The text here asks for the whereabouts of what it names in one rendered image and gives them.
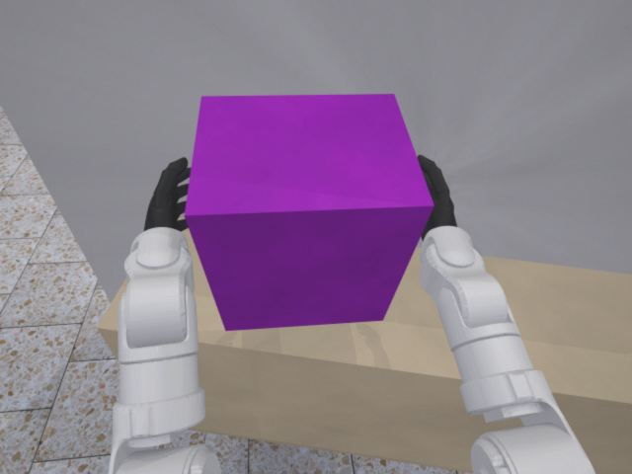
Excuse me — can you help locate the left robot hand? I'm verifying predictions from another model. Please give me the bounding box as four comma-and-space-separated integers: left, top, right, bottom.
144, 157, 192, 232

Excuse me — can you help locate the carton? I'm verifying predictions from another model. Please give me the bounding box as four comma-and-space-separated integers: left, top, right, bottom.
185, 94, 435, 331

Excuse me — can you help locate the right robot forearm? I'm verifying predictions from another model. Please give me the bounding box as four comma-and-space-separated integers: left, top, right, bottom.
419, 226, 595, 474

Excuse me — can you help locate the left robot upper arm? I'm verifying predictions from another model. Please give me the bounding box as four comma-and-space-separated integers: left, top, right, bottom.
116, 444, 221, 474

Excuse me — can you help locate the right robot hand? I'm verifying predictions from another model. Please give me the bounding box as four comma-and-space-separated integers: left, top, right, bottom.
417, 155, 457, 241

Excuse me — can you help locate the pedestal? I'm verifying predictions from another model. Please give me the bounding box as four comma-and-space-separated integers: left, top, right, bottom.
97, 217, 632, 474

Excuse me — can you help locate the right robot upper arm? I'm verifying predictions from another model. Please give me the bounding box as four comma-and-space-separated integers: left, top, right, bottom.
471, 423, 593, 474

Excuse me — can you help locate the left robot forearm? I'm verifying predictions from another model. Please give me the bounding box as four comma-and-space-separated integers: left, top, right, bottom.
109, 227, 205, 474

